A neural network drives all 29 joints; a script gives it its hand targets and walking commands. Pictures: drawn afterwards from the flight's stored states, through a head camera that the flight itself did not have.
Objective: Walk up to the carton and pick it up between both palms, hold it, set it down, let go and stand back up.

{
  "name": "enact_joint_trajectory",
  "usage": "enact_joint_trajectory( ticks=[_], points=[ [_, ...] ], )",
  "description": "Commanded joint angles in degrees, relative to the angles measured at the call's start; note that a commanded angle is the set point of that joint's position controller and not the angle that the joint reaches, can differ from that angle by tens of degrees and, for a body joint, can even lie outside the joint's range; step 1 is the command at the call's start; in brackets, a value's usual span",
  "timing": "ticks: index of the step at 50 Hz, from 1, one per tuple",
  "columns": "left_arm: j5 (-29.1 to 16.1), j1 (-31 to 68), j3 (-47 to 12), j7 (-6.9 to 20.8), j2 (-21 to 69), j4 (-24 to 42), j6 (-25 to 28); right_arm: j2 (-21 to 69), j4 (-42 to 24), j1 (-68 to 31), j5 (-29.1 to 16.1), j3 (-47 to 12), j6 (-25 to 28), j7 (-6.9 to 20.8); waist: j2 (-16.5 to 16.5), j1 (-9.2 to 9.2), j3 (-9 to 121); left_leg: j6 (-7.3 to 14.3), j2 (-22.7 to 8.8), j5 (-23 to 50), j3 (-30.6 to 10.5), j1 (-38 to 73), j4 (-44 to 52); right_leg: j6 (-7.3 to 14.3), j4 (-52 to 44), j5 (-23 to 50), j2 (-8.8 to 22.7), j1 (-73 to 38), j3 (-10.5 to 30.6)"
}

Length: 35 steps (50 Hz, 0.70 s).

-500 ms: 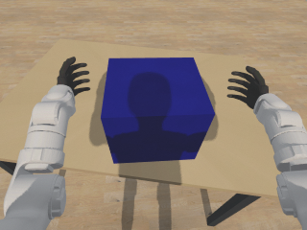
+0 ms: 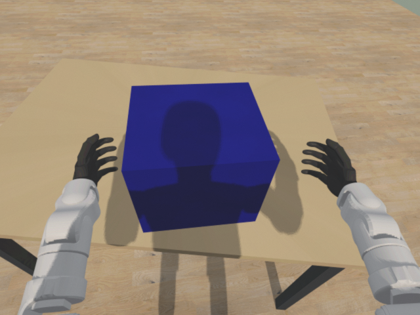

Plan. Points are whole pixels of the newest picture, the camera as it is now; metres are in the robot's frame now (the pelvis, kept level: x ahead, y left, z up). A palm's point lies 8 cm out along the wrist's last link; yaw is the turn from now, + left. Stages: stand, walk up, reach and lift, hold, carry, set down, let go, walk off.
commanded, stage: set down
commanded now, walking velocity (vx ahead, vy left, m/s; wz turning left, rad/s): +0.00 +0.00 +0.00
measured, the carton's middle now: (196, 156) +0.46 +0.05 +0.02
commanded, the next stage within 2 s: none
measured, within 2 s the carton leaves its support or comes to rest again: neither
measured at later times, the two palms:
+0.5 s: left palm (87, 218) +0.28 +0.24 +0.04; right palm (343, 222) +0.29 -0.23 +0.05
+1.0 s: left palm (93, 253) +0.23 +0.23 +0.00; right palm (341, 266) +0.23 -0.23 +0.01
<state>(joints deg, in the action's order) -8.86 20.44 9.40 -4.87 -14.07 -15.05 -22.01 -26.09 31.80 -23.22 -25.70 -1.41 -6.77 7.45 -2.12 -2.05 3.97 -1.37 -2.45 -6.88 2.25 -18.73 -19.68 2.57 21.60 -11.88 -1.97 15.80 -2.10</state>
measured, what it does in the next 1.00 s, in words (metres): stands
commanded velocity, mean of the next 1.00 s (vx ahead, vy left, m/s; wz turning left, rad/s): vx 0.00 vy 0.00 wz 0.00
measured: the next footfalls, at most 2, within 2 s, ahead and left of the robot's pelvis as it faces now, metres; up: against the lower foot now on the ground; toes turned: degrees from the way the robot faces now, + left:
none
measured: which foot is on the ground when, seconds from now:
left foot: down 0.00-1.00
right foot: down 0.00-1.00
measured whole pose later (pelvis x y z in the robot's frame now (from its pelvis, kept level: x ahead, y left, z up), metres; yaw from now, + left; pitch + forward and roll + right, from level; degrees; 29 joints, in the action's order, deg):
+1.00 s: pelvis -0.02 +0.01 +0.00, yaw -1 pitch -2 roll +1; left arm -6.2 -1.6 0.6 -9.0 -8.6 -17.9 -2.6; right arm -20.1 31.2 1.9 -19.4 -1.3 8.7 10.5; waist -3.8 -2.9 0.1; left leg -0.3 -1.4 -8.8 3.8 -12.3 -22.8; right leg 1.7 25.8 -13.9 -0.8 10.3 -0.5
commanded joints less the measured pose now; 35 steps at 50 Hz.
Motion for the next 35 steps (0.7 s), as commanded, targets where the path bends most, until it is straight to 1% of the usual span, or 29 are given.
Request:
enact_joint_trajectory(
  ticks=[1,4,8,14,16,20,25,30,35],
  points=[
    [1.00,10.08,1.50,0.51,-6.20,13.31,4.14,-12.71,-12.40,-13.57,0.65,4.22,4.55,-0.44,-0.19,0.11,20.61,2.45,2.96,13.67,-2.28,12.37,0.16,-3.34,-1.59,24.44,0.24,-10.23,5.66],
    [1.53,5.77,1.32,0.81,-5.01,14.08,5.78,-12.32,-13.42,-9.61,1.11,4.00,6.31,-0.52,-0.97,0.22,19.03,2.40,2.92,14.47,-2.33,13.20,0.28,-3.27,-1.83,25.76,0.22,-10.46,5.72],
    [2.34,0.35,1.20,1.00,-3.84,14.76,8.86,-11.49,-14.05,-4.23,1.49,3.48,9.17,-0.36,-1.78,-0.08,17.35,2.33,2.99,15.48,-2.28,14.18,0.33,-3.08,-1.91,27.85,0.34,-10.99,5.94],
    [2.90,-3.07,0.38,0.20,-3.29,15.16,14.11,-11.00,-14.45,-0.41,1.33,2.90,13.53,0.21,-1.76,-1.02,16.75,2.26,3.10,14.77,-2.09,14.41,0.01,-2.61,-1.54,28.36,0.66,-10.75,6.47],
    [2.82,-3.55,-0.22,-0.09,-3.07,14.60,15.44,-11.04,-14.02,0.30,1.23,2.82,14.60,0.40,-1.69,-1.09,16.37,2.32,3.04,13.86,-2.09,14.27,-0.13,-2.37,-1.46,27.43,0.75,-10.12,6.60],
    [2.85,-6.10,-1.67,-0.18,-1.85,12.24,17.11,-10.66,-11.45,3.53,1.16,2.38,15.98,0.84,-1.50,-1.02,13.77,2.46,2.72,12.17,-2.11,14.52,-0.34,-1.87,-1.80,24.40,0.96,-8.22,6.71],
    [3.18,-9.18,-2.80,0.01,-0.61,9.71,18.64,-9.84,-8.27,7.50,1.34,1.91,17.31,1.41,-1.29,-1.08,9.69,2.54,2.41,10.34,-2.13,15.08,-0.49,-1.29,-2.61,18.92,1.09,-6.02,6.48],
    [3.37,-10.40,-3.80,-0.79,-0.26,9.61,21.07,-8.97,-8.06,9.72,1.68,2.34,19.26,1.97,-0.80,-1.33,7.70,2.45,2.41,8.11,-2.03,15.51,-0.78,-0.68,-3.31,12.86,1.04,-3.84,5.90],
    [2.83,-10.61,-5.32,-2.18,0.25,8.73,23.52,-7.90,-8.14,11.36,2.41,2.98,20.54,2.53,-0.76,-1.13,5.18,2.38,2.40,2.60,-1.78,15.05,-0.69,-0.21,-4.41,3.61,1.45,-0.40,5.81]
  ],
)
